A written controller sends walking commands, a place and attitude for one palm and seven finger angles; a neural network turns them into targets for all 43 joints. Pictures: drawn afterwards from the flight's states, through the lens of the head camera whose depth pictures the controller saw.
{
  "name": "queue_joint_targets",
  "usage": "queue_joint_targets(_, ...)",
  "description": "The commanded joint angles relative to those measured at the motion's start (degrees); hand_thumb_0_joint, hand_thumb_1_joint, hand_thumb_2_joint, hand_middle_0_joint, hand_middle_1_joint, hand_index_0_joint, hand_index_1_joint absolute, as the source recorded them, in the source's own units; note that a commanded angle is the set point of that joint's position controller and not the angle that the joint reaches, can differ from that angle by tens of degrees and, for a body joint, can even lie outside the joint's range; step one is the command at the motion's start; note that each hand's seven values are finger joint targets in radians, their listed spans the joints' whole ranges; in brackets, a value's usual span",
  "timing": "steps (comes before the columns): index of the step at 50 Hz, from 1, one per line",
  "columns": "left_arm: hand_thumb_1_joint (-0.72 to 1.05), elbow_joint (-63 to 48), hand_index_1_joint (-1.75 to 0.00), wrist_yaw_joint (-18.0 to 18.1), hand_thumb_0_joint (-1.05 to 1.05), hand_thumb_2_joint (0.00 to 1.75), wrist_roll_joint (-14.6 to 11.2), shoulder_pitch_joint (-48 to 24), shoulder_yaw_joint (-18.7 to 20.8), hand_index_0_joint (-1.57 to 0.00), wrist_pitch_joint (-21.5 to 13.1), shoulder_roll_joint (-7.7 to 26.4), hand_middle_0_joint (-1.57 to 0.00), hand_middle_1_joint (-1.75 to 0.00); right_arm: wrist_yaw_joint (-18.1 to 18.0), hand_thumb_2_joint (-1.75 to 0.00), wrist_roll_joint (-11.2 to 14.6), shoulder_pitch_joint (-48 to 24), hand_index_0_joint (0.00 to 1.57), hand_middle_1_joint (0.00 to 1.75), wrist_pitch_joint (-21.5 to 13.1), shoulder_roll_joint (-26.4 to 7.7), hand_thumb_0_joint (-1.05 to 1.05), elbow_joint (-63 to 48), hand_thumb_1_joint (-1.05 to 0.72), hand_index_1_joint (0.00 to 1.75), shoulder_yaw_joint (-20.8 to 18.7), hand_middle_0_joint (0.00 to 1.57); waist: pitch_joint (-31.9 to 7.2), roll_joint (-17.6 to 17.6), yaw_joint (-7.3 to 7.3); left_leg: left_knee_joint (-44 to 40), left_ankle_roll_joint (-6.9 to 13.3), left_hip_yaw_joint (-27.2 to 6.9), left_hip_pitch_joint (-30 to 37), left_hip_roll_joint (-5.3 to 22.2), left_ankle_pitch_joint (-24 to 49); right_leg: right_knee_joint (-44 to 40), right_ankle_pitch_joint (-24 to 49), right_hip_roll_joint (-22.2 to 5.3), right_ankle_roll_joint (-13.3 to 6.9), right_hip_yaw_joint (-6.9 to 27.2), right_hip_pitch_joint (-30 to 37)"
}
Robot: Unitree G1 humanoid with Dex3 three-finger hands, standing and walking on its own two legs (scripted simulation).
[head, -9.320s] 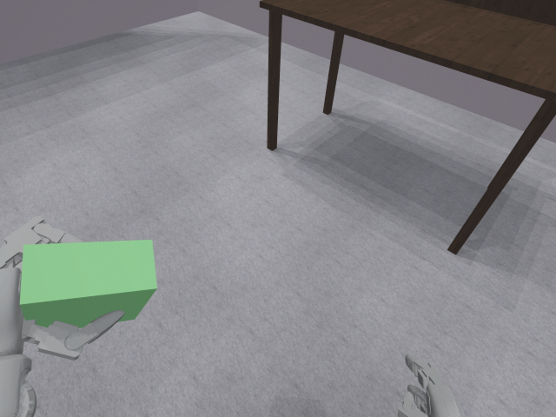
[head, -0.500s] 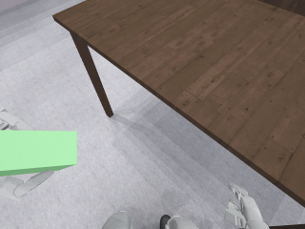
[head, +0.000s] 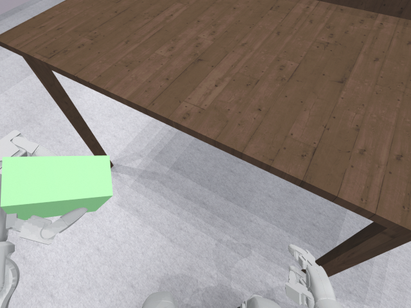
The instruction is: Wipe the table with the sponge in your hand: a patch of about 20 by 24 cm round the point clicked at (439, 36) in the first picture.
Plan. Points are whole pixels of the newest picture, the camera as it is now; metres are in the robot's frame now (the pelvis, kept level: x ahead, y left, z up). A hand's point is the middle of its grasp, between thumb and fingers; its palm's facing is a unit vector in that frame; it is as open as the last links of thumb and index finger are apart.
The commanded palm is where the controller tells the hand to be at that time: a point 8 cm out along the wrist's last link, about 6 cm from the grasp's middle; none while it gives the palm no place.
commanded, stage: turn to face it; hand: left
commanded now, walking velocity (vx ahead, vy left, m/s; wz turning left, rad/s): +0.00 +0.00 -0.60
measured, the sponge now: (73, 189) +0.24 +0.21 +0.16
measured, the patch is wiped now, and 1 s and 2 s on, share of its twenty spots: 0.00 0.00 0.00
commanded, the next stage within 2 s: take the last steps up to it in 1.28 s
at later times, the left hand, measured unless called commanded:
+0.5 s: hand (99, 192) +0.23 +0.16 +0.18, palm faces +0.14 -0.89 -0.44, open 9.9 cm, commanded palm +0.20 +0.20 +0.20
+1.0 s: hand (176, 207) +0.22 +0.06 +0.19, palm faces -0.17 -0.86 -0.48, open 9.9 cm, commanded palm +0.20 +0.11 +0.20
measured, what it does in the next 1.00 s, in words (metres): walks backwards, turning right: left foot, then right foot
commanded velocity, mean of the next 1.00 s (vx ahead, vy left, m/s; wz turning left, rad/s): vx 0.00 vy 0.00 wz -0.58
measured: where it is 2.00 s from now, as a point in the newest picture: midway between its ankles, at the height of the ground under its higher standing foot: outside the picture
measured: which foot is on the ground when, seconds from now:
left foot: up 0.00-0.32, down 0.34-0.58, up 0.60-0.92, down 0.94-1.00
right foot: down 0.00-0.34, up 0.36-0.56, down 0.58-0.96, up 0.98-1.00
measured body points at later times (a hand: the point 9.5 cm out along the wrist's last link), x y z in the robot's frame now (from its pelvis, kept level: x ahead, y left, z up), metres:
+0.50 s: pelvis -0.05 -0.01 +0.01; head -0.02 -0.01 +0.46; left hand +0.22 +0.21 +0.20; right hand +0.05 -0.27 -0.07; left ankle -0.01 +0.15 -0.71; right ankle -0.05 -0.10 -0.67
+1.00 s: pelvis -0.10 -0.01 +0.01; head -0.06 -0.02 +0.46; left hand +0.22 +0.11 +0.21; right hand -0.11 -0.32 -0.06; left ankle -0.01 +0.10 -0.72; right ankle -0.09 -0.12 -0.70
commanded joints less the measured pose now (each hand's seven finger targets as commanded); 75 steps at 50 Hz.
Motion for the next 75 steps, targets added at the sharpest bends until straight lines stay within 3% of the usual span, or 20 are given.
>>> queue_joint_targets(1, 0.10, -18.46, -1.60, 2.29, 0.00, 1.30, -2.78, 5.31, 13.63, -1.20, -4.52, 15.35, -1.20, -1.60, -0.74, -0.90, -0.44, -5.39, 0.20, 0.30, -0.16, -5.73, 0.00, -8.52, -0.90, 0.30, -3.40, 0.20, -19.47, -8.74, -0.66, 23.54, 0.33, -8.22, -14.41, -6.18, -1.62, -15.70, 33.37, -18.72, -8.36, 30.87, 20.83)
queue_joint_targets(4, 0.10, -19.89, -1.60, 2.62, 0.00, 1.30, -3.06, 10.31, 14.87, -1.20, -5.63, 14.19, -1.20, -1.60, -0.32, -0.90, -0.49, -5.81, 0.20, 0.30, 2.18, -5.95, 0.00, -7.65, -0.90, 0.30, -3.46, 0.20, -22.36, -7.35, -1.32, 13.60, 0.05, -6.49, -11.73, -6.52, -0.20, -15.13, 34.02, -15.96, -7.94, 24.71, 21.86)
queue_joint_targets(14, 0.10, -16.28, -1.60, 2.09, 0.00, 1.30, -2.15, 6.62, 10.84, -1.20, -4.19, 11.80, -1.20, -1.60, -0.80, -0.90, 0.07, -3.64, 0.20, 0.30, 3.93, -8.75, 0.00, -7.60, -0.90, 0.30, -4.51, 0.20, -18.17, -8.23, -1.81, -22.17, 3.12, -3.49, 10.42, -8.65, 7.48, -18.79, 6.75, -10.20, -4.06, 27.93, 2.63)
queue_joint_targets(17, 0.10, -18.00, -1.60, 0.97, 0.00, 1.30, -0.98, 2.37, 9.45, -1.20, -5.13, 10.76, -1.20, -1.60, -1.89, -0.90, -0.21, -4.36, 0.20, 0.30, 2.60, -10.83, 0.00, -9.83, -0.90, 0.30, -5.46, 0.20, -12.64, 11.53, -1.43, -33.23, 12.32, -17.33, 13.24, 10.24, 14.75, 5.30, -8.77, 2.47, 3.38, 13.93, -11.48)
queue_joint_targets(19, 0.10, -15.94, -1.60, 0.89, 0.00, 1.30, -0.36, 2.08, 10.05, -1.20, -5.06, 12.04, -1.20, -1.60, -2.38, -0.90, -0.27, -4.39, 0.20, 0.30, 1.53, -8.56, 0.00, -9.69, -0.90, 0.30, -5.59, 0.20, -11.54, 13.50, -1.10, -34.45, 16.23, -16.73, 1.58, 15.43, 14.00, 27.72, -9.57, -0.67, 5.06, 8.80, -8.54)
queue_joint_targets(22, 0.10, -16.25, -1.60, 0.44, 0.00, 1.30, -0.44, -0.24, 3.90, -1.20, -4.75, 6.85, -1.20, -1.60, -1.16, -0.90, 0.44, -2.50, 0.20, 0.30, -0.67, -9.29, 0.00, -9.10, -0.90, 0.30, -5.25, 0.20, -7.31, 10.90, -1.17, -28.39, 10.88, -1.43, 2.08, 10.00, 26.61, 16.03, -10.16, -2.92, 5.80, 2.88, -6.62)
queue_joint_targets(26, 0.10, -16.52, -1.60, 0.97, 0.00, 1.30, -0.22, -4.22, 4.01, -1.20, -4.61, 8.10, -1.20, -1.60, -0.70, -0.90, -0.23, 0.36, 0.20, 0.30, -3.29, -10.20, 0.00, -8.52, -0.90, 0.30, -5.23, 0.20, -9.89, 11.49, -2.07, -20.32, 6.94, 1.55, 5.66, 8.57, 32.61, -2.78, -4.08, -0.51, 5.73, -2.59, 4.69)
queue_joint_targets(28, 0.10, -15.37, -1.60, 1.12, 0.00, 1.30, 0.08, -4.83, 5.81, -1.20, -4.59, 9.70, -1.20, -1.60, -0.26, -0.90, 0.04, 0.52, 0.20, 0.30, -3.67, -9.63, 0.00, -8.70, -0.90, 0.30, -5.20, 0.20, -11.80, 5.71, -1.68, -9.49, 4.36, 3.22, 2.88, 5.62, 26.77, -12.48, 7.49, -3.31, 3.23, 1.13, 12.07)
queue_joint_targets(30, 0.10, -13.24, -1.60, 2.09, 0.00, 1.30, -0.82, -1.27, 10.25, -1.20, -4.48, 13.58, -1.20, -1.60, -0.22, -0.90, 0.02, -1.73, 0.20, 0.30, -2.79, -7.24, 0.00, -10.02, -0.90, 0.30, -4.29, 0.20, -15.15, -19.48, -0.54, 12.13, -0.10, 2.18, -13.08, -6.77, -7.63, -18.32, 36.87, -20.12, -6.83, 30.53, 18.70)
queue_joint_targets(31, 0.10, -15.89, -1.60, 2.20, 0.00, 1.30, -2.01, -0.06, 11.69, -1.20, -4.26, 15.13, -1.20, -1.60, -0.42, -0.90, 0.24, -4.08, 0.20, 0.30, -1.98, -7.55, 0.00, -9.90, -0.90, 0.30, -4.74, 0.20, -15.52, -18.55, -0.17, 19.20, 0.29, -5.11, -12.83, -5.64, -6.76, -20.42, 31.52, -21.81, -7.42, 33.80, 15.68)
queue_joint_targets(34, 0.10, -19.11, -1.60, 2.36, 0.00, 1.30, -2.77, 8.61, 14.09, -1.20, -5.62, 14.18, -1.20, -1.60, -0.15, -0.90, -0.85, -5.13, 0.20, 0.30, 1.22, -4.96, 0.00, -7.64, -0.90, 0.30, -2.75, 0.20, -20.54, -6.10, -0.93, 16.43, 0.04, -6.54, -13.63, -5.66, -1.47, -14.34, 35.18, -17.34, -8.36, 24.41, 21.83)
queue_joint_targets(45, 0.10, -15.83, -1.60, 2.05, 0.00, 1.30, -1.77, 7.89, 9.85, -1.20, -3.85, 10.23, -1.20, -1.60, -1.22, -0.90, -0.10, -3.02, 0.20, 0.30, 3.64, -8.02, 0.00, -8.08, -0.90, 0.30, -4.40, 0.20, -17.89, -9.15, -2.31, -23.34, 3.01, -2.20, 11.15, -7.45, 9.99, -16.01, 9.70, -10.73, -3.18, 24.57, 3.19)
queue_joint_targets(49, 0.10, -17.16, -1.60, 1.35, 0.00, 1.30, -0.17, 3.16, 10.90, -1.20, -5.34, 12.67, -1.20, -1.60, -2.77, -0.90, -0.61, -4.36, 0.20, 0.30, 1.13, -8.90, 0.00, -9.28, -0.90, 0.30, -5.44, 0.20, -13.72, 16.01, -0.86, -34.63, 15.33, -18.52, 6.62, 16.14, 17.68, 23.80, -12.85, 0.12, 4.63, 7.44, -9.11)
queue_joint_targets(53, 0.10, -16.45, -1.60, 0.76, 0.00, 1.30, -0.28, 0.43, 4.48, -1.20, -5.20, 7.22, -1.20, -1.60, -1.52, -0.90, 0.28, -2.21, 0.20, 0.30, -1.77, -9.14, 0.00, -8.58, -0.90, 0.30, -5.47, 0.20, -8.19, 12.81, -1.48, -28.47, 10.90, -1.51, 0.61, 9.30, 25.85, 14.26, -9.92, -3.14, 5.62, 1.75, -3.81)
queue_joint_targets(58, 0.10, -15.21, -1.60, 1.25, 0.00, 1.30, -0.11, -2.20, 5.77, -1.20, -5.35, 8.63, -1.20, -1.60, -1.25, -0.90, -0.12, 0.46, 0.20, 0.30, -4.79, -9.51, 0.00, -7.75, -0.90, 0.30, -5.55, 0.20, -11.80, 10.62, -1.93, -17.07, 6.67, 0.42, 1.27, 6.38, 24.21, -8.50, -0.11, -0.84, 5.05, -2.98, 10.27)
queue_joint_targets(59, 0.10, -14.24, -1.60, 1.36, 0.00, 1.30, 0.35, -1.81, 6.69, -1.20, -5.27, 9.89, -1.20, -1.60, -1.33, -0.90, 0.14, 0.67, 0.20, 0.30, -4.77, -8.93, 0.00, -7.67, -0.90, 0.30, -5.57, 0.20, -12.11, 5.75, -2.32, -11.80, 5.05, 1.83, 0.19, 3.77, 19.37, -13.27, 5.67, -4.27, 3.15, 1.20, 11.37)
queue_joint_targets(61, 0.10, -12.38, -1.60, 2.08, 0.00, 1.30, -0.76, -0.43, 11.39, -1.20, -5.28, 13.79, -1.20, -1.60, -1.55, -0.90, 0.01, -2.11, 0.20, 0.30, -4.28, -6.05, 0.00, -8.84, -0.90, 0.30, -4.29, 0.20, -14.77, -17.42, -1.05, 8.71, 1.47, 1.96, -10.69, -7.35, -6.24, -19.79, 29.77, -20.62, -5.92, 26.85, 12.91)
queue_joint_targets(63, 0.10, -14.73, -1.60, 2.06, 0.00, 1.30, -1.94, 4.32, 12.36, -1.20, -5.01, 13.96, -1.20, -1.60, -1.99, -0.90, -0.30, -4.05, 0.20, 0.30, -2.76, -5.53, 0.00, -7.68, -0.90, 0.30, -3.78, 0.20, -14.82, -13.39, -1.43, 19.58, 1.76, -6.48, -13.35, -5.87, -2.40, -20.20, 24.97, -22.00, -8.59, 28.58, 13.40)
queue_joint_targets(69, 0.10, -13.42, -1.60, 2.22, 0.00, 1.30, -1.83, 10.42, 12.91, -1.20, -5.69, 11.03, -1.20, -1.60, -3.06, -0.90, -0.96, -5.45, 0.20, 0.30, -0.62, -4.92, 0.00, -6.70, -0.90, 0.30, -3.37, 0.20, -18.77, -12.92, -1.68, -2.88, 2.69, -2.43, -4.10, -7.62, 1.02, -16.96, 29.60, -16.48, -7.34, 17.00, 14.43)
queue_joint_targets(75, 0.10, -14.52, -1.60, 2.45, 0.00, 1.30, -0.54, 7.00, 8.26, -1.20, -5.47, 9.33, -1.20, -1.60, -4.63, -0.90, -1.06, -2.06, 0.20, 0.30, -1.83, -8.53, 0.00, -6.10, -0.90, 0.30, -5.16, 0.20, -15.99, -0.90, -2.96, -30.90, 7.72, -5.35, 9.51, -4.79, 6.62, -16.40, -4.39, -9.08, -0.78, 13.89, 6.35)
